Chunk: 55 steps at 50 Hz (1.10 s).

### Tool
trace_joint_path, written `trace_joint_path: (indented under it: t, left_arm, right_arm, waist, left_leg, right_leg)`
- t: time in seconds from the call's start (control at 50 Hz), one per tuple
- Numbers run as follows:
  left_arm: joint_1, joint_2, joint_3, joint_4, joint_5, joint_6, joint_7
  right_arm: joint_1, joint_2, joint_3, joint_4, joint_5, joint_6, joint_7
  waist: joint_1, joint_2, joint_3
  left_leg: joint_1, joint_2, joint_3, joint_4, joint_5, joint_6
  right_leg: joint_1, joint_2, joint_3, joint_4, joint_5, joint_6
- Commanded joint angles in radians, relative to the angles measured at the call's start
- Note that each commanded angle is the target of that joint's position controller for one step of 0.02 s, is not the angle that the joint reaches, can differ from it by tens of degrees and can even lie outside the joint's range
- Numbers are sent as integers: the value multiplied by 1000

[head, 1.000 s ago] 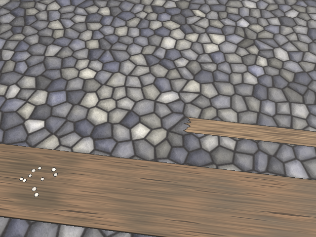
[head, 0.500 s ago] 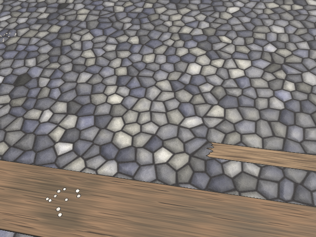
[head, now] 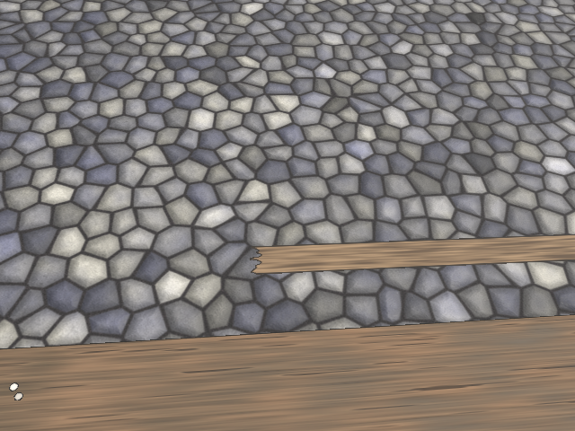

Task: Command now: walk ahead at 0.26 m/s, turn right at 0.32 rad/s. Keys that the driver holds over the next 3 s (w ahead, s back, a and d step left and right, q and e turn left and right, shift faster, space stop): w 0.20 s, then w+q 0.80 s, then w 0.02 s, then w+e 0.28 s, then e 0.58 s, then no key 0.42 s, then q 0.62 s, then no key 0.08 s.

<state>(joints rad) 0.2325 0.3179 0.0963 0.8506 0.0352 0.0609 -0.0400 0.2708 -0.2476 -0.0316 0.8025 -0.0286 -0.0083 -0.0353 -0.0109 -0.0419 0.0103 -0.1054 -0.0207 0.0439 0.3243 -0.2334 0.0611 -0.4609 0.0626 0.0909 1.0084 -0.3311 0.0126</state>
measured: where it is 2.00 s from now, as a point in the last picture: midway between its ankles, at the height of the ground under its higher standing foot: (232, 321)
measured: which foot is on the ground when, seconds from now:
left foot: down 0.00-0.28, up 0.30-0.76, down 0.78-1.00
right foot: up 0.00-0.26, down 0.28-0.76, up 0.78-1.00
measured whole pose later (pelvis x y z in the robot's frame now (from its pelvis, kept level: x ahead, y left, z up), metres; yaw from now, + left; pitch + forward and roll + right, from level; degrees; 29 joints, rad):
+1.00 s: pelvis +0.42 +0.02 -0.01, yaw +21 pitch +0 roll +0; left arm 0.16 0.26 0.03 0.77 0.04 -0.04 0.00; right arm 0.32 -0.27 -0.07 0.88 0.00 -0.03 0.00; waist -0.02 -0.01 0.06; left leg -0.19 -0.16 -0.01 0.38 -0.18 0.16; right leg -0.57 -0.12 0.04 1.10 -0.28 0.03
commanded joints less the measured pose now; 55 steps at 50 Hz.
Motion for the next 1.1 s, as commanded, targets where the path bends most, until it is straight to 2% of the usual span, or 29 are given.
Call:
trace_joint_path:
  t: [0.02,0.18,0.22,0.24,0.26,0.28,0.3,0.32,0.34,0.36,0.4,0.46,0.54,0.58,0.66,0.72,0.74,0.76,0.78,0.8,0.82,0.84,0.86,0.88,0.92,0.96,1.02,1.08,1.1]
  left_arm:
    - [-82,47,2,-68,5,-28,-7]
    - [-233,-1,-36,-118,-1,-64,-13]
    - [-189,-1,-38,-111,-3,-77,-5]
    - [-101,-7,-37,-82,-1,-87,3]
    - [34,24,-23,-32,4,-99,19]
    - [206,107,1,1,23,-113,38]
    - [279,228,24,8,16,-113,50]
    - [225,172,12,6,3,-108,54]
    - [115,100,-11,-19,-2,-109,50]
    - [50,41,-27,-30,-8,-116,45]
    - [28,-7,-43,-30,-8,-135,51]
    - [91,3,-40,1,-14,-156,53]
    - [144,-13,-45,30,-11,-162,55]
    - [144,-11,-47,38,-11,-163,55]
    - [194,26,-43,69,-15,-160,67]
    - [186,73,-35,75,-15,-144,81]
    - [176,93,-29,72,-11,-133,85]
    - [175,108,-24,67,-9,-122,83]
    - [159,112,-22,52,-13,-120,76]
    - [211,-24,-48,-1,-21,-123,54]
    - [121,45,-33,-64,-27,-135,46]
    - [27,57,-33,-92,-26,-149,43]
    - [26,54,-39,-94,-29,-164,43]
    - [39,48,-37,-79,-20,-163,45]
    - [83,31,-40,-74,9,-123,39]
    - [74,17,-42,-85,16,-91,35]
    - [-39,17,-44,-128,9,-76,34]
    - [-119,-14,-59,-151,13,-77,17]
    - [-130,-5,-58,-152,6,-80,14]
  right_arm:
    - [79,-152,-40,-3,3,-40,7]
    - [167,-149,-44,84,-2,-61,37]
    - [168,-159,-47,100,6,-55,44]
    - [145,-160,-46,104,16,-51,44]
    - [135,-142,-39,104,21,-52,43]
    - [90,-98,-23,67,26,-57,45]
    - [102,-9,-2,24,26,-57,43]
    - [94,-119,-33,51,11,-43,32]
    - [92,-120,-40,56,15,-43,41]
    - [105,-96,-37,71,18,-41,49]
    - [125,-75,-39,93,1,-25,60]
    - [76,-48,-39,74,-1,-10,74]
    - [-62,-27,-33,14,-1,0,84]
    - [-138,-10,-21,-19,-2,-3,94]
    - [-251,-4,-7,-77,-7,-3,108]
    - [-172,-41,-20,-66,-8,1,95]
    - [-86,-64,-31,-44,-9,-1,89]
    - [30,-97,-48,-9,-11,-7,82]
    - [170,-149,-73,33,-19,-11,67]
    - [159,-253,-100,25,-19,-7,50]
    - [167,-284,-108,4,15,3,53]
    - [125,-247,-101,17,21,7,42]
    - [88,-195,-88,23,24,2,35]
    - [44,-158,-78,20,18,-6,31]
    - [6,-128,-63,14,27,-24,26]
    - [31,-148,-66,21,32,-44,32]
    - [84,-162,-68,27,33,-50,36]
    - [145,-147,-59,50,31,-51,35]
    - [146,-145,-56,49,31,-55,35]
  waist:
    - [-42,144,75]
    - [-67,184,103]
    - [-29,177,97]
    - [29,147,80]
    - [88,86,16]
    - [169,-61,-103]
    - [164,-250,-150]
    - [142,-81,-65]
    - [79,-37,25]
    - [45,-35,63]
    - [16,-61,73]
    - [7,-38,74]
    - [13,-37,110]
    - [18,-34,123]
    - [38,-24,133]
    - [-12,-57,42]
    - [-53,-65,-14]
    - [-100,-57,-83]
    - [-173,7,-153]
    - [-91,233,-231]
    - [-121,189,-324]
    - [-110,100,-167]
    - [-70,44,-62]
    - [-20,-6,-5]
    - [40,11,-4]
    - [50,26,-7]
    - [19,63,31]
    - [-23,102,24]
    - [-27,101,21]
  left_leg:
    - [159,259,-276,-202,-161,129]
    - [43,264,-183,-181,-50,153]
    - [-22,272,-179,-126,91,151]
    - [-90,254,-158,-55,158,135]
    - [-184,208,-119,80,241,105]
    - [-318,123,-36,361,110,60]
    - [-577,-19,27,642,-316,27]
    - [-606,16,-98,782,-297,43]
    - [-599,58,-132,798,-198,53]
    - [-565,79,-128,770,-130,46]
    - [-519,96,-104,759,-47,20]
    - [-574,94,-86,794,31,0]
    - [-663,95,-57,705,137,-21]
    - [-621,86,-12,567,205,-16]
    - [-532,59,80,364,209,31]
    - [-379,-30,133,331,73,97]
    - [-277,-59,129,321,19,122]
    - [-124,-83,103,275,-8,150]
    - [98,-46,11,181,-31,191]
    - [389,266,-461,147,-94,309]
    - [453,366,-844,-17,-92,405]
    - [361,345,-685,-51,-37,365]
    - [208,317,-575,-66,62,329]
    - [88,259,-487,-74,167,281]
    - [-44,182,-374,-91,300,248]
    - [-86,143,-328,-98,372,243]
    - [-97,109,-311,-125,344,211]
    - [-50,89,-242,-116,522,138]
    - [-43,79,-212,-112,563,118]
  right_leg:
    - [-230,-10,30,-77,39,7]
    - [-21,-61,-148,-388,8,-36]
    - [118,-41,-177,-470,36,-66]
    - [264,-24,-188,-557,102,-79]
    - [480,-22,-154,-602,123,-92]
    - [693,-230,86,-694,-68,-128]
    - [794,-491,476,-830,-265,-214]
    - [645,-488,481,-838,-329,-240]
    - [546,-432,354,-846,-272,-213]
    - [472,-377,238,-872,-156,-178]
    - [425,-305,69,-888,60,-133]
    - [434,-298,-49,-880,308,-136]
    - [435,-287,-161,-875,482,-143]
    - [413,-268,-220,-866,536,-136]
    - [481,-301,-279,-836,704,-126]
    - [580,-318,-329,-632,1154,-109]
    - [576,-324,-335,-490,1214,-113]
    - [525,-326,-329,-306,1129,-113]
    - [367,-292,-344,-31,886,-90]
    - [-39,-135,-321,344,-38,-38]
    - [-221,-14,-94,517,-195,-23]
    - [-320,-90,-34,477,-84,-33]
    - [-283,-130,-46,380,-9,-36]
    - [-218,-159,-46,291,14,-32]
    - [-98,-179,-43,193,19,-3]
    - [-82,-177,-65,119,38,23]
    - [-147,-175,-86,-28,167,40]
    - [-118,-145,-127,-169,332,19]
    - [-90,-136,-133,-214,364,7]
Next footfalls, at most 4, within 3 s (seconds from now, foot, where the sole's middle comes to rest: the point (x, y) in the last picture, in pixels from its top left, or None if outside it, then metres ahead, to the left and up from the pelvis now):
0.28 right None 0.15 -0.14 -0.79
0.78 left None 0.45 0.06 -0.79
1.32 right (274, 348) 0.72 0.01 -0.79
1.82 left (200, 297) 0.95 0.23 -0.92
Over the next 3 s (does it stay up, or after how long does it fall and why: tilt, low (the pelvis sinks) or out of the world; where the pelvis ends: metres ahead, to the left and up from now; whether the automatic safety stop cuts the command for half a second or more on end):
stays up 0.90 0.15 -0.15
